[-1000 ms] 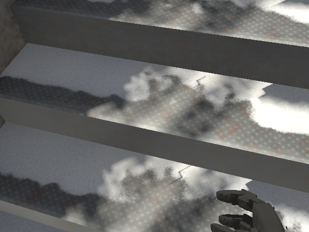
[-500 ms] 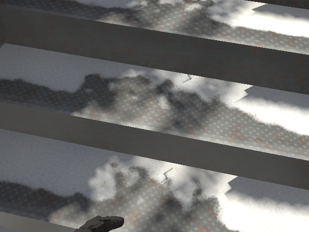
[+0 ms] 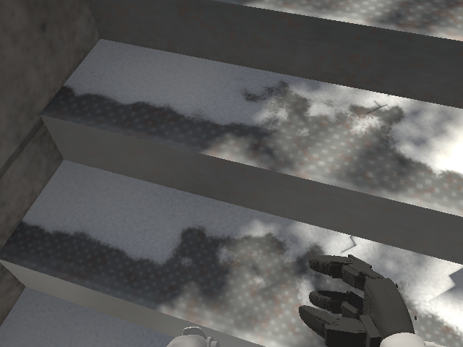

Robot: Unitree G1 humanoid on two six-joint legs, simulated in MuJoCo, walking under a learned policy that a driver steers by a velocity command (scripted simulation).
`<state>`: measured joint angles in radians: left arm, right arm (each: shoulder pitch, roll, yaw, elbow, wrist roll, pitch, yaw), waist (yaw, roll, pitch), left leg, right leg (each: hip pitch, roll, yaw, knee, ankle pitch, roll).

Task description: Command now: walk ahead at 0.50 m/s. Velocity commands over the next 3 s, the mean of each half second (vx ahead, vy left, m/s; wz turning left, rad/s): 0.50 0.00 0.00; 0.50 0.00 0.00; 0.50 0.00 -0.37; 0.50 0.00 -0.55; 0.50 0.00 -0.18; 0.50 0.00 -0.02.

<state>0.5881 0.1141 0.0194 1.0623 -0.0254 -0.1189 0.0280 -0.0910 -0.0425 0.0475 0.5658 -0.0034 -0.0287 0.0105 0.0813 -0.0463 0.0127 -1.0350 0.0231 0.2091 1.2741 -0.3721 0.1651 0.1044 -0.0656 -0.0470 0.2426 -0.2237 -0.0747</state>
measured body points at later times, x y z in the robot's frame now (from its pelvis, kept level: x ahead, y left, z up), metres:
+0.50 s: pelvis +0.30 -0.02 +0.18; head +0.32 +0.00 +0.63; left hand +0.57 +0.09 +0.13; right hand +0.20 -0.22 +0.04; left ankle +0.18 +0.09 -0.57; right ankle +0.42 -0.10 -0.42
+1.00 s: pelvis +0.58 -0.01 +0.34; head +0.63 -0.03 +0.79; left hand +0.46 +0.19 +0.21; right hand +0.85 -0.14 +0.28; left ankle +0.76 +0.08 -0.18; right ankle +0.43 -0.10 -0.41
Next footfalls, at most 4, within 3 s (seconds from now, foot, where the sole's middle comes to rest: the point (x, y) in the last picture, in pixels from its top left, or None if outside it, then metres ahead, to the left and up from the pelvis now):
0.50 right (318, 292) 0.47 -0.11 -0.45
1.04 left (239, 112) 0.82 0.09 -0.27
1.58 right None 1.08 -0.12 -0.10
2.08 left None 1.43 -0.11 0.07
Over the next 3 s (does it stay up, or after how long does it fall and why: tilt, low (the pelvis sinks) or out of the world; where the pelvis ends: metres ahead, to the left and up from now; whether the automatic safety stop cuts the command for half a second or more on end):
stays up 1.65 -0.41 1.02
